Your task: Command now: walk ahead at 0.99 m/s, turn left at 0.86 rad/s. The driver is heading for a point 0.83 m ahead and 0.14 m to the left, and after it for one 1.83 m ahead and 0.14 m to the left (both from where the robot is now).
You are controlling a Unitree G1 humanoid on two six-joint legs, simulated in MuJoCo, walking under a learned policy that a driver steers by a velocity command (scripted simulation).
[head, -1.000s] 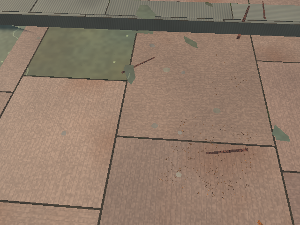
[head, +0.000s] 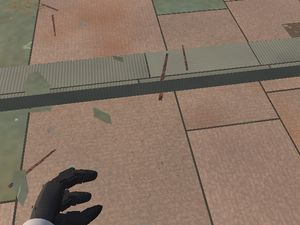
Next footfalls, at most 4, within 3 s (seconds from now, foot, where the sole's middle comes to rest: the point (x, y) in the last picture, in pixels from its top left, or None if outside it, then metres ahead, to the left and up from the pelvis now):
0.02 right None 0.21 -0.17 -0.76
0.46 left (112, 206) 0.57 0.11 -0.76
0.88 right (84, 130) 1.00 0.23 -0.76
1.46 left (52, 134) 1.00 0.40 -0.76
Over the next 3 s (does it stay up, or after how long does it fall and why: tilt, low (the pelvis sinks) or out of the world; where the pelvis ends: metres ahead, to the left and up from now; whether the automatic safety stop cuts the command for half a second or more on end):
stays up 0.90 0.34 0.01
